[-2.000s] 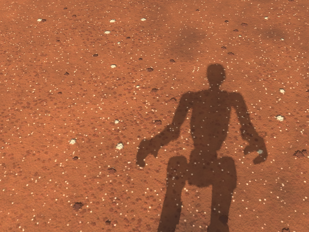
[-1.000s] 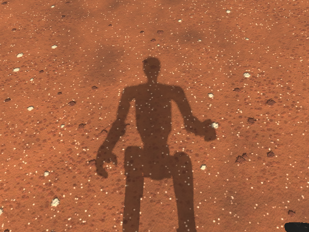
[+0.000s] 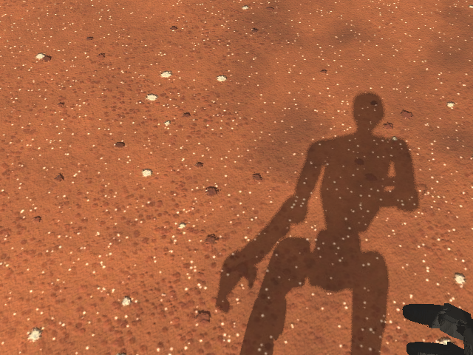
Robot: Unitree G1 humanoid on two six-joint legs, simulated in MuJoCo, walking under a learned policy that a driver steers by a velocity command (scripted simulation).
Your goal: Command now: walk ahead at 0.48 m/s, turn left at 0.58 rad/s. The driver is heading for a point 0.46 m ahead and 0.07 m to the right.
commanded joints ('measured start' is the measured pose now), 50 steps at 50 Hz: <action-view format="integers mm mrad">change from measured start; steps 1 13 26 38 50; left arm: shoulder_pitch -36 -176 -104 -324 -268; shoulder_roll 174 67 148 82 35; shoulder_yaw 34 -8 29 -4 -24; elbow -91 -148 -184 -165 -70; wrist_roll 12 14 29 44 41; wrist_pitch -17 -33 -58 -9 39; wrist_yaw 14 -16 -67 -41 -11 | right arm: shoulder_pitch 382 191 258 306 141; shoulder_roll -241 -127 -176 -77 -79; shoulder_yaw -110 -38 -34 3 -5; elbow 22 100 186 210 200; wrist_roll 7 -31 -26 -34 -44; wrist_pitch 9 -73 -18 37 7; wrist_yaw -36 -56 -95 -113 -104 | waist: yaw -277 -93 -1 -139 -80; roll -41 26 7 -126 92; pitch -242 -11 -178 -183 -22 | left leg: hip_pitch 740 337 526 271 209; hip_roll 13 145 123 66 81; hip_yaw -137 -159 -5 -100 -165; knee -51 -449 114 194 -225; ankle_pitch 17 336 779 -119 -135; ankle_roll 127 177 -1 -154 -68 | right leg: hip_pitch -426 -772 -293 -454 -347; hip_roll -121 -67 105 -93 87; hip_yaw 33 271 213 339 259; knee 604 598 107 -82 80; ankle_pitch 795 429 736 749 245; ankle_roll -86 -26 -201 -325 -98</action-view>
